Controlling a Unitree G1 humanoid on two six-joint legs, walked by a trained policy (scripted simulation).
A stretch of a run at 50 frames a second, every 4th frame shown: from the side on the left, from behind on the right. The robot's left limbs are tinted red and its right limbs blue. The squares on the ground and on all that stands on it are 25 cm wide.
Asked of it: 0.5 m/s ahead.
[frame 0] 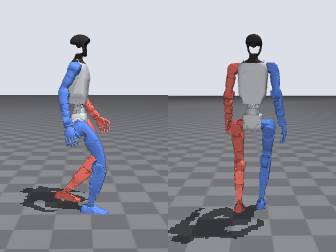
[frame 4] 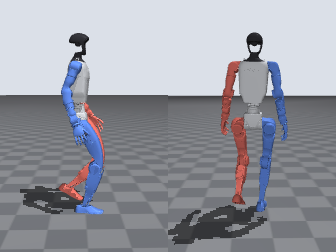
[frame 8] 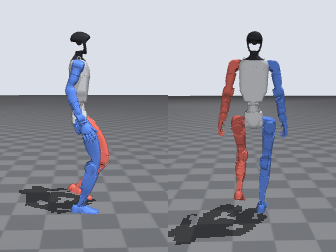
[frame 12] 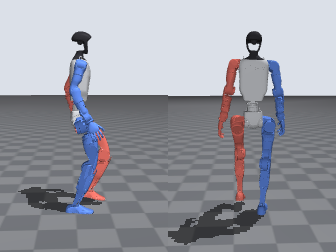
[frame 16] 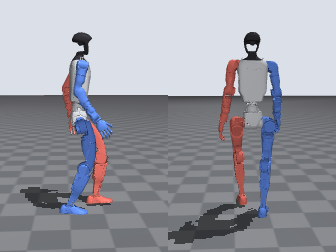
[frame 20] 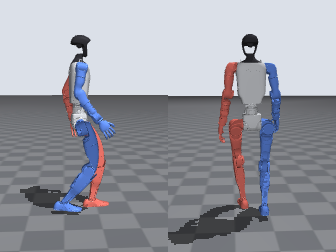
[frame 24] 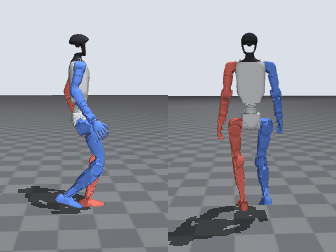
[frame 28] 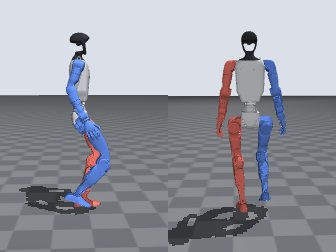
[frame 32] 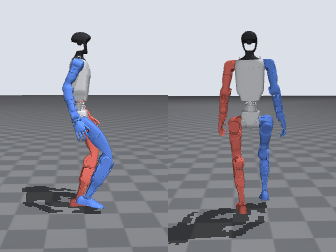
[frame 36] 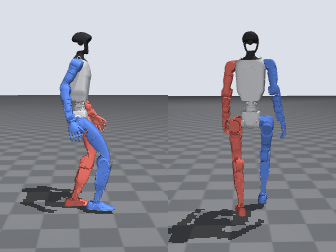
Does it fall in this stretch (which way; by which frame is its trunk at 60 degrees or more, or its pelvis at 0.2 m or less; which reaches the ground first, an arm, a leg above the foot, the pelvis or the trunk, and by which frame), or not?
no
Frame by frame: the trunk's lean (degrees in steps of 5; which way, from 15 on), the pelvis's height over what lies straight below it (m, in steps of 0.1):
0: 0, 0.7
4: 0, 0.8
8: 0, 0.8
12: 5, 0.8
16: 5, 0.8
20: 0, 0.7
24: 0, 0.8
28: 0, 0.8
32: 0, 0.8
36: 0, 0.8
